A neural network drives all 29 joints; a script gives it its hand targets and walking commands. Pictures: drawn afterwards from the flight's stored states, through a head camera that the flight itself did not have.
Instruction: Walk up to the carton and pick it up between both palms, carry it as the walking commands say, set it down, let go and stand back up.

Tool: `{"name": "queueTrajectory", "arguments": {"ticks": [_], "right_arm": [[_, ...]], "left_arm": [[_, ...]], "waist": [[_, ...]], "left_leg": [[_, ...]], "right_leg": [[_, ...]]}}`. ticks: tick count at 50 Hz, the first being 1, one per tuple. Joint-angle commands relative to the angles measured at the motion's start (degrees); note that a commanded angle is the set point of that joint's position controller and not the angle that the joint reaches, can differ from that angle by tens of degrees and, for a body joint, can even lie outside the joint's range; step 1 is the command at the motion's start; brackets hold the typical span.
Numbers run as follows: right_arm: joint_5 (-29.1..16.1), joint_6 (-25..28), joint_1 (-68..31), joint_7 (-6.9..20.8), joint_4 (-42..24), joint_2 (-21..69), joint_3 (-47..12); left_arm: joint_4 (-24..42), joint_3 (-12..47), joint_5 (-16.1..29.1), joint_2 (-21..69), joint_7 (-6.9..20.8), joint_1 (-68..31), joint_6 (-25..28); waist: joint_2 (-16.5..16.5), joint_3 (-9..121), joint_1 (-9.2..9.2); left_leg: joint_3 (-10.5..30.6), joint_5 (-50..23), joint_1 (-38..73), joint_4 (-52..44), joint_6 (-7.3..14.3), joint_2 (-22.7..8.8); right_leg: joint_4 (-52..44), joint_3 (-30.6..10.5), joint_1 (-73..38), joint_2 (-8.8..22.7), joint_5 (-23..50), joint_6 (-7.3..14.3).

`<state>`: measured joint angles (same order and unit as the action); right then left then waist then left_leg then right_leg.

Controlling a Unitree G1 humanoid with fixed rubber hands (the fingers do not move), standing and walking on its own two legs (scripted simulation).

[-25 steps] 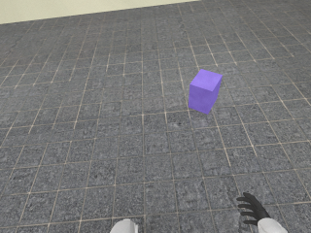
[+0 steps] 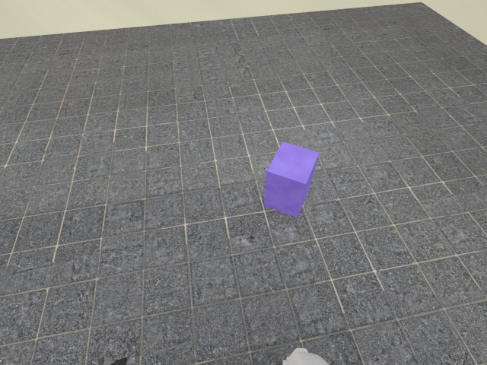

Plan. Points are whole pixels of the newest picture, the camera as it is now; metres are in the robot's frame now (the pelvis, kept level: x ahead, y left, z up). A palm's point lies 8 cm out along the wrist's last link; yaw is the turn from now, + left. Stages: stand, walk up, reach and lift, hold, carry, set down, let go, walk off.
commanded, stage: walk up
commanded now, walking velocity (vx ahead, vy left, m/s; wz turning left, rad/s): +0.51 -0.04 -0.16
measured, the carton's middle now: (290, 180) +1.00 -0.19 -0.64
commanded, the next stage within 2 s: none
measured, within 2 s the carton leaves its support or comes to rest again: neither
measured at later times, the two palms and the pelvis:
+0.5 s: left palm (122, 319) +0.23 +0.26 -0.15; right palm (366, 243) +0.39 -0.25 -0.11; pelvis +0.25 +0.02 -0.01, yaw -3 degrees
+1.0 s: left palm (181, 200) +0.51 +0.18 -0.13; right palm (381, 227) +0.45 -0.31 -0.15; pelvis +0.45 -0.05 +0.00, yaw -3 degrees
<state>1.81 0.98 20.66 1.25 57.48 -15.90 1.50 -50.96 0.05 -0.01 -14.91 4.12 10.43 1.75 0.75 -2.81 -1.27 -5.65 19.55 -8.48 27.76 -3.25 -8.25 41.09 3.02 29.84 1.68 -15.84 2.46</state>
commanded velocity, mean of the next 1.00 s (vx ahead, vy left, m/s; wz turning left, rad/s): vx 0.45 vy -0.11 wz -0.05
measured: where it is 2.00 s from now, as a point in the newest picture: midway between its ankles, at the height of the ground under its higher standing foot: (271, 274)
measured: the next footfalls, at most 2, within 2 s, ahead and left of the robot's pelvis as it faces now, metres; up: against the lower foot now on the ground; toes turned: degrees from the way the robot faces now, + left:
right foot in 0.06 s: +0.15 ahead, -0.12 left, +0.00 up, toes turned -5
left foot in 0.48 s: +0.38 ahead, +0.14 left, +0.00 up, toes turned +4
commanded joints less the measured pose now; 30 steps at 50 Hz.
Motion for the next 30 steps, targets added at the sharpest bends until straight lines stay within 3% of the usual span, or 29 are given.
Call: {"name": "queueTrajectory", "arguments": {"ticks": [1, 2, 3, 4, 5, 6, 7, 8, 9, 10, 11, 13, 14, 15, 16, 18, 19, 21, 22, 23, 24, 25, 26, 27, 28, 29, 30], "right_arm": [[-0.16, 0.70, -8.04, -0.28, -5.31, -9.73, 4.17], [-0.21, 0.35, -8.29, -0.10, -7.61, -7.14, 3.01], [-1.27, -0.06, -13.13, 0.26, -9.88, -3.94, 1.94], [-1.06, 0.40, -11.97, 0.25, -11.00, -2.23, 1.41], [-1.06, 0.65, -10.08, 0.16, -9.04, -2.64, 1.62], [-0.91, 1.18, -11.93, 0.18, -8.56, -3.86, 2.02], [-1.13, 1.59, -13.10, 0.35, -7.14, -5.12, 2.73], [-1.21, 1.18, -11.21, 0.72, -6.88, -4.32, 2.75], [-1.13, 1.17, -12.14, 0.62, -5.90, -4.08, 2.28], [-0.90, 0.86, -14.02, 0.91, -6.91, -3.75, 2.23], [-0.84, 1.13, -15.54, 1.20, -7.38, -2.72, 2.00], [-0.73, 0.59, -17.92, 1.19, -6.99, -2.48, 1.86], [-0.65, 0.06, -18.17, 1.16, -7.23, -1.99, 2.07], [-0.46, 0.17, -19.71, 1.08, -6.90, -1.83, 1.94], [-0.65, 0.39, -20.54, 1.16, -7.15, -1.54, 1.62], [-1.00, 1.10, -24.98, 1.38, -7.46, -0.22, 0.48], [-1.14, 1.10, -25.73, 1.51, -7.93, 0.89, -0.03], [-1.32, 1.32, -23.19, 1.29, -7.89, 0.45, 0.05], [-1.36, 1.48, -18.41, 0.65, -7.00, -0.35, 0.71], [-0.54, 2.17, -6.01, -0.46, -2.69, -3.82, 2.44], [0.21, 2.59, 5.13, -1.02, 1.21, -9.05, 4.79], [0.65, 2.44, 13.19, -1.67, 2.49, -15.21, 6.33], [-0.43, 1.78, 13.06, -1.92, 1.61, -16.59, 6.61], [-0.63, 1.40, 7.51, -1.79, 0.03, -13.04, 5.35], [-0.41, 1.77, 2.42, -1.57, -0.85, -9.63, 3.90], [-0.26, 1.72, -0.61, -1.60, -2.76, -8.58, 4.15], [-0.32, 2.57, -0.62, -1.74, -1.96, -5.77, 2.77]], "left_arm": [[-3.28, -2.92, -2.00, -6.24, -0.74, 13.38, 1.17], [-6.11, -3.60, -2.18, -10.03, -1.79, 18.77, 1.40], [-7.26, -4.22, -2.28, -14.07, -2.48, 23.93, 1.48], [-6.79, -4.79, -1.83, -16.24, -3.22, 21.94, 1.45], [-5.36, -4.66, -1.17, -14.88, -3.24, 16.90, 1.16], [-4.26, -4.21, -1.07, -11.70, -3.08, 11.46, 1.64], [-5.86, -3.19, -1.26, -9.25, -3.17, 9.84, 2.23], [-5.44, -3.11, -1.02, -7.42, -3.20, 9.16, 2.74], [-7.11, -2.70, -1.06, -7.81, -3.57, 12.00, 3.19], [-7.53, -2.37, -1.06, -7.29, -3.81, 12.76, 3.35], [-7.85, -2.55, -1.07, -6.89, -3.85, 13.52, 3.91], [-8.69, -3.06, -1.07, -7.65, -3.88, 14.78, 3.71], [-9.23, -2.89, -1.23, -7.03, -4.04, 16.38, 3.76], [-9.27, -2.82, -1.03, -6.76, -4.22, 17.09, 3.83], [-9.15, -2.88, -1.16, -6.64, -4.20, 18.13, 3.59], [-10.27, -3.03, -1.26, -7.10, -4.29, 18.19, 3.26], [-9.17, -3.21, -1.49, -6.25, -4.45, 16.91, 3.03], [-8.75, -3.21, -1.51, -7.91, -4.20, 15.17, 2.26], [-9.43, -3.15, -0.89, -7.24, -4.29, 13.54, 1.91], [-8.31, -3.78, -0.61, -8.38, -4.01, 11.05, 1.39], [-7.72, -2.94, 0.03, -6.46, -3.80, 10.88, 1.66], [-4.73, -2.53, 0.57, -3.54, -3.37, 8.29, 2.12], [-5.20, -3.17, -0.22, -3.41, -3.63, 9.51, 1.57], [-4.64, -3.46, -0.90, -4.47, -3.10, 8.10, 1.14], [-4.19, -3.02, -0.85, -3.62, -2.56, 6.64, 1.30], [-3.41, -2.40, -1.43, -3.09, -2.21, 4.77, 1.01], [-3.19, -2.37, -1.34, -1.71, -1.66, 4.74, 0.71]], "waist": [[4.18, 4.51, -5.34], [-10.34, 3.97, -7.14], [-17.98, -1.44, -7.65], [-18.90, -0.26, -6.42], [-14.90, -1.48, -3.89], [-8.87, -2.74, -2.27], [-5.37, -4.33, -1.44], [-8.29, -1.83, -0.80], [-10.13, -0.56, -1.78], [-8.78, -1.57, -1.49], [-5.19, -1.57, -1.83], [-5.25, -1.29, -2.84], [-8.95, -1.23, -3.41], [-8.51, -1.96, -4.20], [-7.80, -1.73, -4.55], [-8.26, -0.80, -5.85], [-5.82, -1.21, -5.16], [-9.69, 0.84, -3.40], [-13.69, 1.32, -0.85], [-4.25, 9.07, 4.15], [-0.48, 15.97, 8.72], [12.85, 15.07, 9.90], [13.73, 12.24, 7.58], [10.68, 7.27, 6.29], [8.25, 3.42, 4.50], [9.03, 3.54, 4.09], [8.82, 3.85, 3.36]], "left_leg": [[-2.30, 11.95, -11.22, 3.48, 5.20, -5.98], [-6.31, 11.74, -17.28, 21.18, 4.91, -0.36], [-1.63, 15.95, -27.41, 36.70, 3.30, 5.59], [4.35, 13.26, -32.30, 40.56, 3.73, 5.41], [6.15, 8.75, -31.20, 43.16, 3.10, 2.01], [6.49, 3.53, -28.67, 42.46, 3.27, 0.50], [5.57, 1.48, -25.75, 40.93, 2.64, -0.30], [5.26, 1.14, -22.91, 36.93, 2.13, -0.07], [4.33, -0.04, -22.94, 35.59, 1.47, 0.26], [3.52, 0.35, -23.04, 34.06, 1.03, 0.41], [4.13, -0.33, -25.60, 32.19, 0.71, 1.19], [3.27, -1.30, -27.11, 29.04, -0.82, 1.03], [2.17, -3.19, -28.46, 28.88, -0.77, 1.36], [2.52, -3.75, -30.58, 28.05, -0.81, 1.43], [1.87, -3.75, -30.19, 26.63, -0.55, 1.23], [0.03, -3.21, -27.99, 17.07, -0.20, 2.74], [-1.75, -3.72, -25.01, 13.00, 0.03, 3.36], [-3.58, -2.53, -15.86, 6.81, 0.39, 5.67], [-2.57, -3.67, -9.03, 2.74, 0.79, 4.60], [-3.60, -11.09, 7.21, -4.17, 2.10, 5.18], [3.33, -12.57, 23.70, -0.16, 3.04, -0.64], [26.50, -20.62, 31.36, -4.90, 5.89, -17.18], [39.42, -16.10, 22.75, -12.04, 10.26, -24.84], [34.60, -4.10, 14.53, -14.53, 12.71, -22.27], [27.19, -7.39, 9.44, -12.87, 11.52, -18.30], [20.03, -11.49, 8.52, -12.53, 10.53, -15.47], [16.71, -14.66, 6.42, -12.27, 9.28, -12.64]], "right_leg": [[-5.70, 4.26, -24.63, 1.20, 2.77, -0.94], [-16.22, -9.58, -26.83, 8.21, -10.60, 2.02], [-30.57, -33.49, -23.59, 15.60, -28.25, 4.32], [-37.18, -44.98, -25.52, 19.77, -33.37, 5.84], [-36.40, -42.51, -22.77, 18.75, -32.86, 6.22], [-34.15, -34.42, -20.78, 15.54, -22.48, 7.05], [-32.15, -28.41, -17.85, 12.76, -9.60, 5.96], [-30.76, -24.20, -19.31, 11.06, -3.33, 4.85], [-30.20, -23.03, -21.35, 11.50, 4.93, 5.43], [-29.73, -20.56, -20.91, 11.47, 9.12, 5.41], [-28.71, -20.77, -24.34, 12.15, 15.25, 7.09], [-28.79, -19.33, -26.88, 11.76, 16.78, 7.46], [-28.55, -18.39, -27.88, 11.51, 19.05, 6.66], [-28.43, -17.94, -31.24, 11.68, 18.35, 7.00], [-28.58, -17.75, -31.09, 12.50, 20.85, 6.85], [-25.77, -12.39, -36.29, 11.63, 30.34, 6.78], [-26.18, -10.71, -33.68, 11.51, 28.87, 6.38], [-24.01, -9.53, -29.79, 10.70, 25.11, 5.94], [-19.36, -7.16, -27.62, 8.77, 24.81, 5.35], [-5.53, -2.74, -23.46, 4.88, 28.32, 3.15], [6.22, -2.63, -10.83, 3.63, 18.93, 1.14], [20.21, -0.85, 7.37, -2.77, -10.86, -1.14], [29.52, -5.94, 8.45, -0.85, -16.60, -1.74], [31.34, -7.30, 7.98, 2.08, -11.42, -1.81], [31.57, -6.96, 8.88, 3.48, -6.31, -1.98], [28.36, -5.54, 9.31, 4.89, -4.47, -2.34], [24.86, -5.13, 7.47, 4.66, -2.44, -3.26]]}}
